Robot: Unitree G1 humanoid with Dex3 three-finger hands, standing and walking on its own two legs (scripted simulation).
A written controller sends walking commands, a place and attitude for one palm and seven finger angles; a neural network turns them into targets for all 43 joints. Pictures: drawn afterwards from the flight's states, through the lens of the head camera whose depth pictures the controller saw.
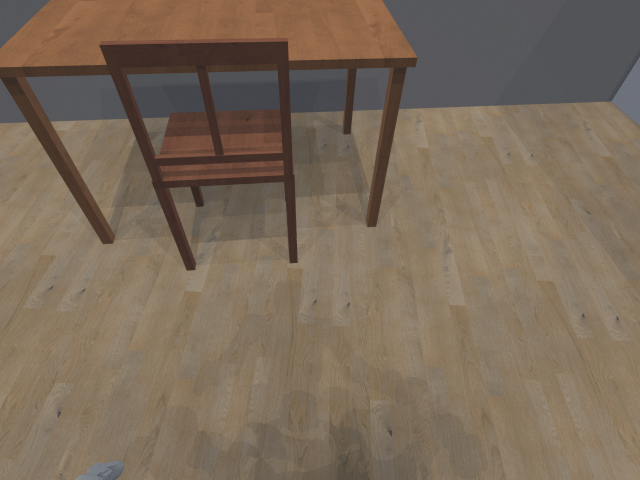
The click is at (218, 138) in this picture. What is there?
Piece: chair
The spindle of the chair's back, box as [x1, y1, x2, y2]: [196, 66, 223, 155]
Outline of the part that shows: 196,66 215,154 223,154 206,66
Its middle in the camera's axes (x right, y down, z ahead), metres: -0.30 -0.34 +1.04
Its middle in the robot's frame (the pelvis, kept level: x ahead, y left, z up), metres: +0.99 +0.35 -0.09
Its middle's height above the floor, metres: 0.67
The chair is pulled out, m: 0.00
